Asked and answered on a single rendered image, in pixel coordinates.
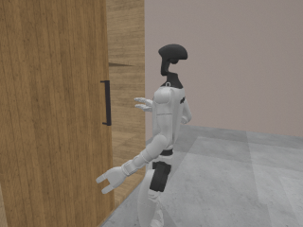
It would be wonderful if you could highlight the left robot forearm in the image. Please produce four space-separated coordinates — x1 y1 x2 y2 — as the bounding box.
121 134 168 177

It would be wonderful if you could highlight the left robot upper arm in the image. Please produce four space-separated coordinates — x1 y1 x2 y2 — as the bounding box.
153 87 174 148

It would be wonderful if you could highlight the robot right thigh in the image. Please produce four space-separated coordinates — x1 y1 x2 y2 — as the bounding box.
145 161 162 211

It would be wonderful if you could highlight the right robot upper arm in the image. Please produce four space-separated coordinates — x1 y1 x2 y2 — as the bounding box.
181 99 192 124

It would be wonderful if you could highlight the robot thigh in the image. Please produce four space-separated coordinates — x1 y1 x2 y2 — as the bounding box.
145 161 162 211
137 164 169 227

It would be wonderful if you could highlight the handle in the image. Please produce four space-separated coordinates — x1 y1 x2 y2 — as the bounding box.
100 80 112 126

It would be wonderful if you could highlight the robot left thigh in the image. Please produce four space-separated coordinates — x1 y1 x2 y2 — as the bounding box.
137 164 169 227

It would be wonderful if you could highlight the right robot hand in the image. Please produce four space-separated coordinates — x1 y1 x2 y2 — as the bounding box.
134 97 153 112

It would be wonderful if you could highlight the left robot hand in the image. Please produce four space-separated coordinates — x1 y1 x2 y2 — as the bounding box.
96 166 127 194

